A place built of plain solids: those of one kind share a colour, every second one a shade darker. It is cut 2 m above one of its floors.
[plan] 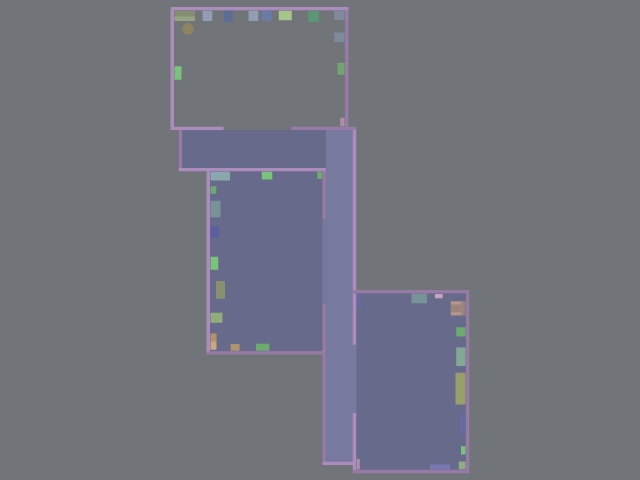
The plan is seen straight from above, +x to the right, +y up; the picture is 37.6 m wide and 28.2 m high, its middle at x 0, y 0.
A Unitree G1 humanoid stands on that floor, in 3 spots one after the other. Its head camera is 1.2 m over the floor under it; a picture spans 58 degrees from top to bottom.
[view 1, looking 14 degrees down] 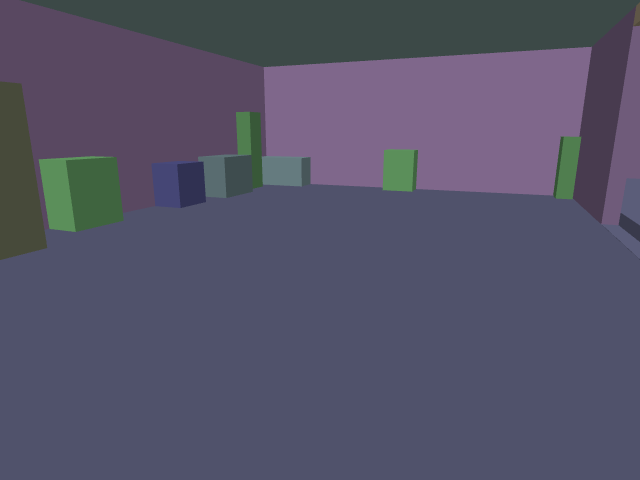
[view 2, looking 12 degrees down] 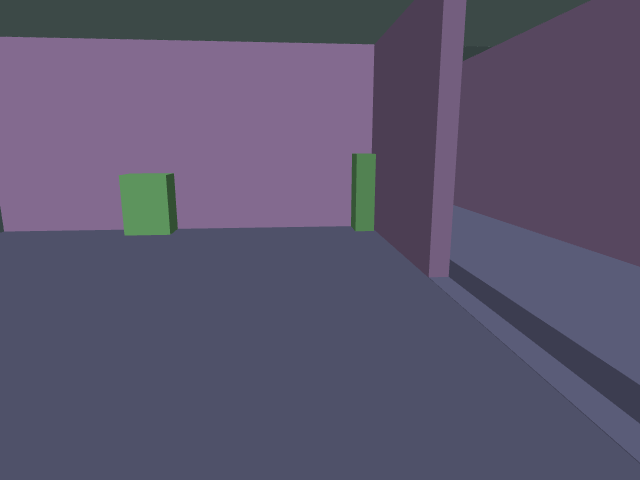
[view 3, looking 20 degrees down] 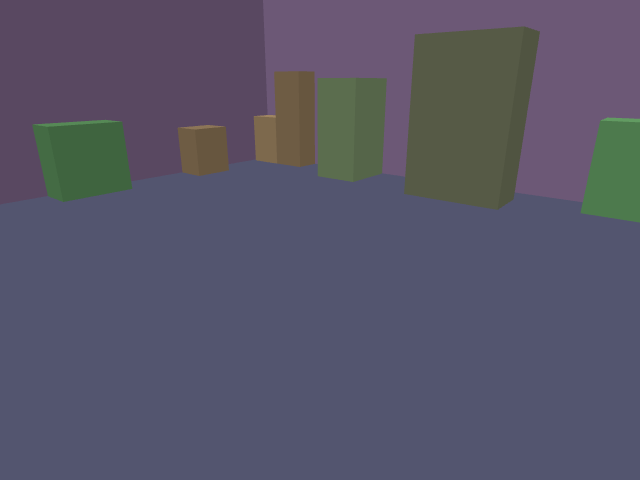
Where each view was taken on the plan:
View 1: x -1.22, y -5.45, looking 112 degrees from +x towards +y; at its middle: floor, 4.96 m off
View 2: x -1.22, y -2.59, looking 85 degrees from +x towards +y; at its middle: floor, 5.77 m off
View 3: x -1.22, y -1.17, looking -141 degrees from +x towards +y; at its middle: floor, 3.51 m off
